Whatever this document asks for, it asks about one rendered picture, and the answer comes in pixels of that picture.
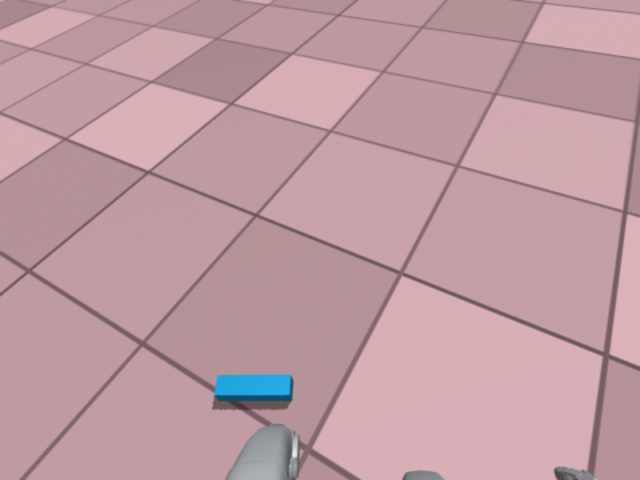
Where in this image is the carton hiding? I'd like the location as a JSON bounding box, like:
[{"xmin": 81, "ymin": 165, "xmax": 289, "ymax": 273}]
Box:
[{"xmin": 214, "ymin": 375, "xmax": 293, "ymax": 401}]

